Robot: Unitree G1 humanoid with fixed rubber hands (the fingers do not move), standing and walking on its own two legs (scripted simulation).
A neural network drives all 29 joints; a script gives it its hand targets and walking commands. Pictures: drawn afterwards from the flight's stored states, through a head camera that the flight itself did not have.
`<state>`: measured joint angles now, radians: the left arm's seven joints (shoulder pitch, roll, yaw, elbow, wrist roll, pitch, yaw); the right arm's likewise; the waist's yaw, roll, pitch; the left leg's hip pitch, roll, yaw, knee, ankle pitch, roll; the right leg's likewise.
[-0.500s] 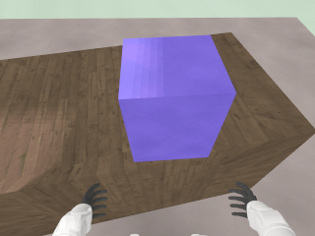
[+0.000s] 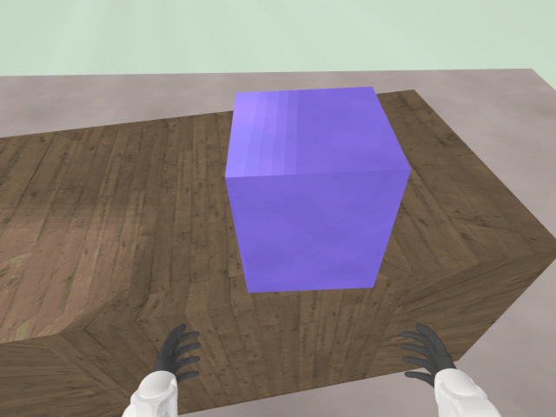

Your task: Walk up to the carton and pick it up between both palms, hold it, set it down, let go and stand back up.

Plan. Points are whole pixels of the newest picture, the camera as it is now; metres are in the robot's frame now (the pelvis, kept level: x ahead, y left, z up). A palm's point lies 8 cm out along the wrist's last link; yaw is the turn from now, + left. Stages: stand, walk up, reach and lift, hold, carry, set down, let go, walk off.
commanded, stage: reach and lift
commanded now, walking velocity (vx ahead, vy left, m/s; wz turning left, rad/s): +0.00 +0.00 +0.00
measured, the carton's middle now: (307, 194) +0.49 -0.05 +0.04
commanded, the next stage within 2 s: none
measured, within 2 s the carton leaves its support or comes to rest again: neither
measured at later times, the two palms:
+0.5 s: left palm (161, 349) +0.25 +0.21 -0.06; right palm (428, 310) +0.29 -0.23 -0.05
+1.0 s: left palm (158, 310) +0.29 +0.21 -0.01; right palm (439, 311) +0.27 -0.23 -0.01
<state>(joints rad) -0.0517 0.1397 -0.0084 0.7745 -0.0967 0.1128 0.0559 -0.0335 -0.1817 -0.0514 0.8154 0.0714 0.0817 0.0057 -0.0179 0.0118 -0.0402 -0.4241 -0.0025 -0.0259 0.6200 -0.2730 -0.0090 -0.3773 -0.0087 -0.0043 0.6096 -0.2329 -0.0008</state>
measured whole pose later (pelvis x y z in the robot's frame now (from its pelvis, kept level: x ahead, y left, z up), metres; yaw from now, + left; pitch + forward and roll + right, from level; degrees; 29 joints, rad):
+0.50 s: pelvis +0.06 +0.00 +0.01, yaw +1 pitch +6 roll +0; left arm 0.08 0.20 -0.05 0.66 -0.15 -0.11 0.02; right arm -0.02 -0.20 -0.03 0.72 0.14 -0.17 0.01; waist -0.01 0.01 -0.06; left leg -0.41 0.00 -0.04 0.49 -0.19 -0.01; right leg -0.37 -0.01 -0.01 0.52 -0.26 0.00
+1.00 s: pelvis +0.09 +0.00 +0.02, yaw -2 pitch +3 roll +0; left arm 0.21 0.19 -0.03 0.51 -0.17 -0.36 0.02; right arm 0.24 -0.24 0.05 0.50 0.17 -0.37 0.03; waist -0.01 0.00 -0.05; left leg -0.24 0.00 0.00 0.40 -0.22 -0.01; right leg -0.21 0.00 0.04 0.42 -0.26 0.00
